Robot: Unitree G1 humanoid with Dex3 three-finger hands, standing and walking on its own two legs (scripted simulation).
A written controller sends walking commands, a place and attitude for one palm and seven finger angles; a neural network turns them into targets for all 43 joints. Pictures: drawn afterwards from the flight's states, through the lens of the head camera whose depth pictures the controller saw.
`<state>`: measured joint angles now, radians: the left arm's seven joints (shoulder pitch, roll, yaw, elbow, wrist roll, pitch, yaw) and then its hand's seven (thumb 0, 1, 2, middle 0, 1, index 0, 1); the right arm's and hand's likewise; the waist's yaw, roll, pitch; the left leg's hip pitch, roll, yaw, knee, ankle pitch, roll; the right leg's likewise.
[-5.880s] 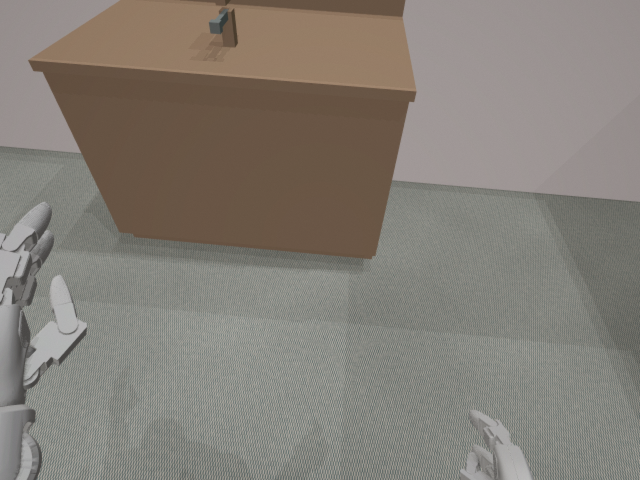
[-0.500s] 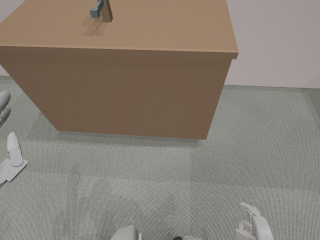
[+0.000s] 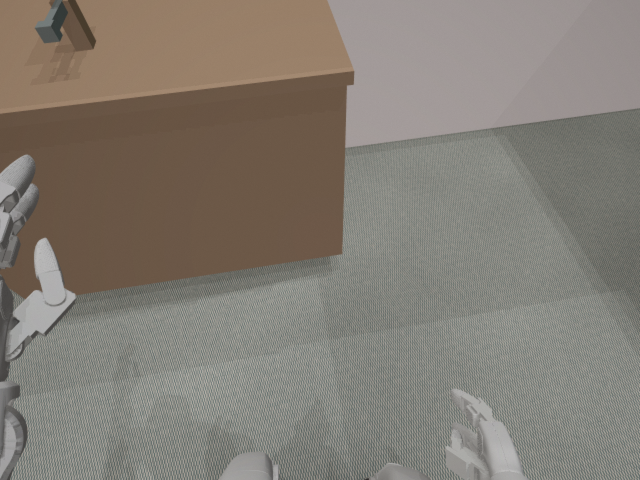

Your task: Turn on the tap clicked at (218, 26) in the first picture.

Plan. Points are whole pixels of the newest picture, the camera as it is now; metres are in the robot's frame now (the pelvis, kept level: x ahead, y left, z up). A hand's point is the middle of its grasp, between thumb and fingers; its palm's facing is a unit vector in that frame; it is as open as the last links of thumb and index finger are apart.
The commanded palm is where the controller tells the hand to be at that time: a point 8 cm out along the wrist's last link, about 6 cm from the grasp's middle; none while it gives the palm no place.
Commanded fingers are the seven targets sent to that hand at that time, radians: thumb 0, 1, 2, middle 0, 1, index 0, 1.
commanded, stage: turn to face it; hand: left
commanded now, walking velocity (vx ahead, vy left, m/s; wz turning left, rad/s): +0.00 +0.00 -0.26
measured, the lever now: (49, 31) +0.79 +0.56 +0.12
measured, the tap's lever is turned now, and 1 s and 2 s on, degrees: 0 0 0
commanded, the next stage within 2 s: take the last steps up to it in 0.04 s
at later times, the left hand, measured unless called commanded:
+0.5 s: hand (71, 302) +0.23 +0.22 +0.18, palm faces +0.38 -0.81 -0.44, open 7.4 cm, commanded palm +0.18 +0.26 +0.20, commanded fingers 0.00 0.90 0.90 -0.20 -0.30 -0.20 -0.30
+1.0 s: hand (65, 207) +0.33 +0.27 +0.19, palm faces +0.35 -0.83 -0.43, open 7.4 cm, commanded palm +0.26 +0.32 +0.20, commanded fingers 0.00 0.90 0.90 -0.20 -0.30 -0.20 -0.30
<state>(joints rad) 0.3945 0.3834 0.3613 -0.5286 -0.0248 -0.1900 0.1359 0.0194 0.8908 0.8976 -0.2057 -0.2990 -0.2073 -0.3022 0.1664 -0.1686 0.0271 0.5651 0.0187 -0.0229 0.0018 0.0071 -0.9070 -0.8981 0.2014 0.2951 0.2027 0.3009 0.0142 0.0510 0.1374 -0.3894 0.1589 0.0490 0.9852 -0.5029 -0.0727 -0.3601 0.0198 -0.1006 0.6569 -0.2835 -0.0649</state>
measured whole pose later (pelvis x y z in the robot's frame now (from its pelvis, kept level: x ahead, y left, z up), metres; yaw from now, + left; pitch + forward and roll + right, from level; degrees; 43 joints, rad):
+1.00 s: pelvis +0.08 +0.05 +0.01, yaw -3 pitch +1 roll +1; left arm 0.44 0.38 0.38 -0.50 -0.02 -0.23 0.16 0.02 0.89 0.90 -0.20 -0.30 -0.21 -0.30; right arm 0.18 -0.15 -0.02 0.62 0.01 -0.10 -0.05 0.01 -0.91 -0.90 0.20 0.29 0.20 0.30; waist -0.01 -0.01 0.07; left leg -0.29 0.06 0.16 0.55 -0.27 0.02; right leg -0.42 -0.08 -0.10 0.94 -0.49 0.03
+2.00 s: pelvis +0.29 +0.13 +0.02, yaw -2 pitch +0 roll +2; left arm 0.47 0.33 0.34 -0.48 0.00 -0.25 0.15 0.02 0.89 0.90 -0.21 -0.30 -0.21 -0.30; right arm 0.20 -0.23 -0.03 0.64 -0.01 -0.06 -0.05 0.01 -0.91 -0.90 0.20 0.29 0.20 0.30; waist -0.01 -0.03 0.07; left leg -0.43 0.06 0.09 0.81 -0.33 -0.01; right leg -0.23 -0.11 -0.15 0.53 -0.29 -0.01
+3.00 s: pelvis +0.25 +0.13 +0.02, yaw -5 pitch -1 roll +0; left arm 0.46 0.34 0.31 -0.45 -0.02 -0.17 0.16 0.02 0.89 0.90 -0.20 -0.30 -0.21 -0.30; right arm 0.22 -0.20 0.02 0.60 0.00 -0.07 -0.06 0.01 -0.91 -0.90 0.20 0.29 0.20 0.30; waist 0.02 0.02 0.00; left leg -0.25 0.03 0.06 0.53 -0.29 0.00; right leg -0.27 0.06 -0.13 0.45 -0.17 -0.10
